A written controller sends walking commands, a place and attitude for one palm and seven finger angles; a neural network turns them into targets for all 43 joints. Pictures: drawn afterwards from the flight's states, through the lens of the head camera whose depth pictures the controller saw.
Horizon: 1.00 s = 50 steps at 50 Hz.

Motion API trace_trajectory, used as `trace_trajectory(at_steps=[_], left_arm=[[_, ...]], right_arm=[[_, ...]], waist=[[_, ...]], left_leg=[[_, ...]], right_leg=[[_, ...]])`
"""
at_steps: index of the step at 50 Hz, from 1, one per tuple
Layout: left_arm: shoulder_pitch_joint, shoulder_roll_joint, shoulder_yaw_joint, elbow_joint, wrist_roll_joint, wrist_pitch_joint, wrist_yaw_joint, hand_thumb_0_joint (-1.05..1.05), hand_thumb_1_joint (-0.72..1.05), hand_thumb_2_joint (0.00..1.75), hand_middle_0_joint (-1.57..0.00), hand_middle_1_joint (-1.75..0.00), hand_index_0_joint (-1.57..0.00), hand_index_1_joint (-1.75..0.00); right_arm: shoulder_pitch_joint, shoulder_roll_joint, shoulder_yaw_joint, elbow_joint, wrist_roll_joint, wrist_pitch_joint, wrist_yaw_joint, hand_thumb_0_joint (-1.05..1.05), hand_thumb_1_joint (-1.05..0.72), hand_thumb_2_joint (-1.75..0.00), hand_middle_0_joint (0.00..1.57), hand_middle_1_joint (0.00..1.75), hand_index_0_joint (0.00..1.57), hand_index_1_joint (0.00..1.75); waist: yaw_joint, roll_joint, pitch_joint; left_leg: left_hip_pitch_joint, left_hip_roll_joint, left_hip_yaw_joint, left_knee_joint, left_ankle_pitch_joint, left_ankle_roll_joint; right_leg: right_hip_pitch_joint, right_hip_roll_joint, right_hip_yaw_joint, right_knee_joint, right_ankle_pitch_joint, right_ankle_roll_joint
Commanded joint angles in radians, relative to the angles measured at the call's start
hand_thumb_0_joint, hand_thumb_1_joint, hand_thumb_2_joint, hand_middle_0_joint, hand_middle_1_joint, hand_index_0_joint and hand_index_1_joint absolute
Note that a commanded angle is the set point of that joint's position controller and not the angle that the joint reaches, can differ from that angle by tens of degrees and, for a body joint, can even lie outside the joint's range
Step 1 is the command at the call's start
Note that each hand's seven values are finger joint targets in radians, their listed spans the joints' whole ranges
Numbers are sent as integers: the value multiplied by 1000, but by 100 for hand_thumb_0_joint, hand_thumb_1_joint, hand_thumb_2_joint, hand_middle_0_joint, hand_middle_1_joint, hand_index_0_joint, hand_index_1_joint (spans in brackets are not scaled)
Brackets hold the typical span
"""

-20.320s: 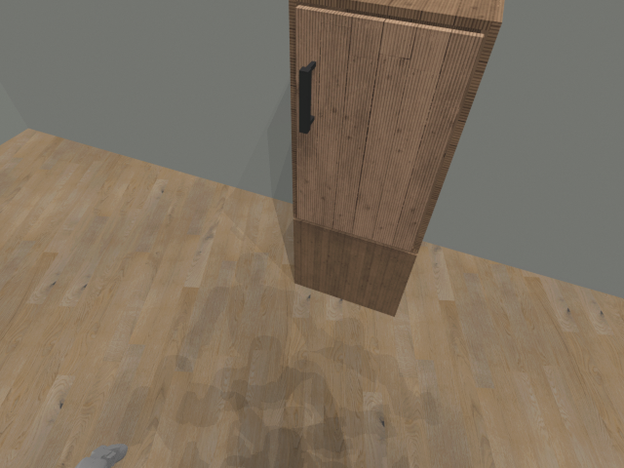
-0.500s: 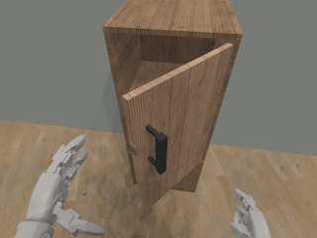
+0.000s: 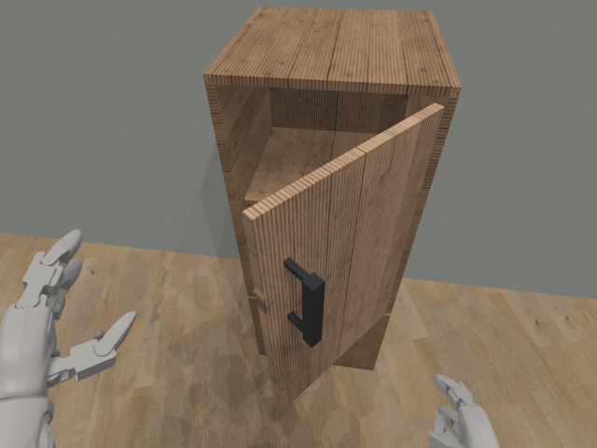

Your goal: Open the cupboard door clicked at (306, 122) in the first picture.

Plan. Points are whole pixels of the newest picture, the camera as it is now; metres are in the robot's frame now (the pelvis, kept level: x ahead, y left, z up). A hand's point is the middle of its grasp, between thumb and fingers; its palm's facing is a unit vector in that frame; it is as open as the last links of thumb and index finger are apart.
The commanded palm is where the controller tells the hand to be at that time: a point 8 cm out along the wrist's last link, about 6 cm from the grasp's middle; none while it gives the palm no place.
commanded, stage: draw the hand back to the body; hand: left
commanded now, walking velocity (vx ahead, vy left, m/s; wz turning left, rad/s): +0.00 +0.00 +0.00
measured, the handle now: (302, 303) +0.30 +0.04 +0.05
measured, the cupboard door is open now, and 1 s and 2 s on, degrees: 51 51 51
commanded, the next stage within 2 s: step back with the hand held close in 0.52 s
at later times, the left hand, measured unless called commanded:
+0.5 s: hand (94, 330) +0.18 +0.24 +0.15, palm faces +0.44 -0.81 -0.39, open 7.4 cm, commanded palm +0.13 +0.28 +0.16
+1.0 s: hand (93, 346) +0.17 +0.23 +0.14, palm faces +0.31 -0.80 -0.51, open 7.4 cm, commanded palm +0.11 +0.28 +0.17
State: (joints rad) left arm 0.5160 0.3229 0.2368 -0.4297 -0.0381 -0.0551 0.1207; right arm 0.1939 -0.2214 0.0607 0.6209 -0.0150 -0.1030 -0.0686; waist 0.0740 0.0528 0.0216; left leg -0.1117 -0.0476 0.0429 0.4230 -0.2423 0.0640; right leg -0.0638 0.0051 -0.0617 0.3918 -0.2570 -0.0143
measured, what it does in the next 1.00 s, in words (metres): stands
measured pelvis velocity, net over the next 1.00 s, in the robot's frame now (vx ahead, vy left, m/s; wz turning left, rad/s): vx -0.04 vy -0.02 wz -0.02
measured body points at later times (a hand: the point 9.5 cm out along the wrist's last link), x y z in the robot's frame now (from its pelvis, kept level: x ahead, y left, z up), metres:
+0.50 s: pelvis +0.00 -0.02 +0.00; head -0.03 -0.04 +0.45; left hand +0.15 +0.28 +0.17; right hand +0.19 -0.24 -0.08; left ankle +0.00 +0.07 -0.74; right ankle -0.02 -0.11 -0.74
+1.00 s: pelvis -0.04 -0.02 +0.00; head -0.02 -0.03 +0.45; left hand +0.14 +0.27 +0.17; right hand +0.14 -0.27 -0.09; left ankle +0.00 +0.07 -0.74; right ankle -0.02 -0.11 -0.74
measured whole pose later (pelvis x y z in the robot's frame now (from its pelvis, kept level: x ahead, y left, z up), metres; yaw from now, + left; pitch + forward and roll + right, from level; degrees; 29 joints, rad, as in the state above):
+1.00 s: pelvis -0.04 -0.02 +0.00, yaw -1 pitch +0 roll -1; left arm 0.58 0.41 0.36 -0.48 -0.06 -0.12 0.11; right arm 0.16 -0.25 -0.02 0.58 0.02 0.00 -0.09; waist 0.01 0.05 0.04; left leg -0.27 -0.01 0.05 0.46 -0.20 0.05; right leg -0.22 0.04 -0.06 0.43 -0.21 -0.04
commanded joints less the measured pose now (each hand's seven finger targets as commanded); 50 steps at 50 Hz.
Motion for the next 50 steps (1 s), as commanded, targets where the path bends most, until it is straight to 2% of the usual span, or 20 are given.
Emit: trace_trajectory(at_steps=[1, 4, 7, 9, 11, 13, 17, 20, 25, 31, 32, 33, 34, 35, 37, 39, 42, 48, 49, 50], left_arm=[[-78, 179, 159, -190, -11, -70, 14, 0, 69, 81, -19, -30, -19, -30], [-124, 203, 191, -191, -13, -75, 16, 0, 80, 86, -20, -30, -20, -30], [-152, 223, 221, -189, -19, -80, 18, 0, 90, 90, -20, -30, -20, -30], [-128, 185, 184, -166, -15, -77, 11, 0, 90, 90, -20, -30, -20, -30], [-112, 164, 163, -148, -20, -71, 5, 0, 90, 90, -20, -30, -20, -30], [-112, 177, 173, -142, -22, -72, 3, 0, 90, 90, -20, -30, -20, -30], [-128, 203, 194, -161, -22, -79, 4, 0, 90, 90, -20, -30, -20, -30], [-141, 223, 208, -193, -22, -84, 7, 0, 90, 90, -20, -30, -20, -30], [-132, 205, 198, -154, -27, -87, 6, 0, 90, 90, -20, -30, -20, -30], [-130, 194, 187, -132, -28, -95, 1, 0, 90, 90, -20, -30, -20, -30], [-258, 237, 202, -221, -27, -107, 7, 0, 90, 90, -20, -30, -20, -30], [-289, 355, 329, -234, -23, -144, 17, 0, 90, 90, -20, -30, -20, -30], [-276, 332, 307, -196, -16, -156, 13, 0, 90, 90, -20, -30, -20, -30], [-160, 269, 261, -129, -16, -143, 7, 0, 90, 90, -20, -30, -20, -30], [-76, 216, 218, -131, -14, -133, -2, 0, 90, 90, -20, -30, -20, -30], [-24, 212, 218, -161, -16, -137, -2, 0, 90, 90, -20, -30, -20, -30], [27, 249, 255, -215, -19, -133, 5, 0, 90, 90, -20, -30, -20, -30], [50, 291, 304, -259, -25, -136, 22, 0, 90, 90, -20, -30, -20, -30], [37, 317, 324, -282, -25, -142, 27, 0, 90, 90, -20, -30, -20, -30], [51, 300, 312, -274, -25, -143, 29, 0, 90, 90, -20, -30, -20, -30]], right_arm=[[-135, -116, -56, -153, 5, -41, -12, 0, -90, -90, 20, 30, 20, 30], [-142, -119, -59, -142, 6, -38, -13, 0, -90, -90, 20, 30, 20, 30], [-142, -120, -64, -137, 8, -36, -13, 0, -90, -90, 20, 30, 20, 30], [-143, -123, -66, -133, 8, -37, -11, 0, -90, -90, 20, 30, 20, 30], [-141, -125, -69, -134, 8, -31, -4, 0, -90, -90, 20, 30, 20, 30], [-144, -127, -74, -137, 7, -27, -4, 0, -90, -90, 20, 30, 20, 30], [-153, -124, -76, -139, 9, -22, -7, 0, -90, -90, 20, 30, 20, 30], [-158, -119, -72, -136, 10, -28, -11, 0, -90, -90, 20, 30, 20, 30], [-166, -112, -69, -131, 11, -36, -15, 0, -90, -90, 20, 30, 20, 30], [-163, -113, -75, -122, 10, -40, -16, 0, -90, -90, 20, 30, 20, 30], [-177, -117, -74, -125, 12, -46, -17, 0, -90, -90, 20, 30, 20, 30], [-141, -130, -71, -159, 30, -32, -18, 0, -90, -90, 20, 30, 20, 30], [-139, -115, -71, -142, 26, -20, -20, 0, -90, -90, 20, 30, 20, 30], [-144, -115, -76, -138, 21, -12, -20, 0, -90, -90, 20, 30, 20, 30], [-131, -125, -84, -154, 20, 3, -14, 0, -90, -90, 20, 30, 20, 30], [-129, -129, -90, -165, 21, 13, -17, 0, -90, -90, 20, 30, 20, 30], [-126, -133, -102, -188, 26, 32, -20, 0, -90, -90, 20, 30, 20, 30], [-127, -124, -110, -216, 34, 51, -31, 0, -90, -90, 20, 30, 20, 30], [-130, -127, -113, -218, 33, 51, -33, 0, -90, -90, 20, 30, 20, 30], [-124, -125, -113, -219, 35, 50, -34, 0, -90, -90, 20, 30, 20, 30]], waist=[[0, 5, -68], [-1, 50, -70], [-1, 40, -75], [-3, 57, -71], [-6, 12, -60], [-4, -30, -59], [0, -8, -74], [1, 57, -86], [-3, -5, -21], [-6, -5, -33], [-9, 22, -71], [-47, -12, 15], [-48, -14, 22], [-49, -56, 25], [-52, -62, -37], [-51, -8, -113], [-52, -3, -199], [-55, -65, -191], [-53, -46, -198], [-55, -35, -187]], left_leg=[[41, 83, -96, -81, 287, -65], [53, 81, -94, -82, 288, -64], [64, 80, -92, -85, 291, -60], [73, 80, -90, -83, 328, -59], [77, 81, -84, -84, 328, -53], [71, 77, -77, -81, 303, -43], [75, 70, -71, -80, 275, -38], [81, 67, -70, -76, 272, -41], [66, 66, -68, -85, 199, -34], [82, 63, -54, -75, 186, -24], [91, 59, -58, -70, 179, -23], [29, 78, -95, -26, 120, -5], [15, 75, -103, -6, 99, -6], [25, 76, -99, 17, 118, -6], [31, 81, -83, 45, 163, -9], [30, 93, -75, 33, 247, -11], [33, 117, -77, 38, 369, -13], [-51, 126, -105, 44, 348, -21], [-55, 126, -107, 40, 338, -18], [-70, 130, -114, 39, 316, -17]], right_leg=[[-1, -6, 40, -65, 188, -25], [4, -7, 43, -78, 192, -27], [6, -6, 45, -83, 201, -24], [6, -9, 42, -83, 218, -24], [-2, -7, 43, -88, 227, -19], [1, -8, 45, -95, 232, -17], [7, -11, 54, -104, 223, -17], [8, -16, 62, -106, 227, -19], [-32, -12, 62, -137, 159, -15], [-38, -19, 75, -150, 154, -10], [-27, -22, 84, -151, 148, -9], [-165, -71, 169, -197, 156, 7], [-177, -97, 171, -204, 143, 1], [-204, -106, 170, -204, 155, 4], [-199, -116, 144, -169, 207, 13], [-144, -119, 113, -108, 318, 18], [-113, -108, 111, -39, 415, 26], [-119, -104, 122, 3, 378, 3], [-119, -107, 127, 7, 369, 1], [-128, -107, 132, 10, 340, -2]])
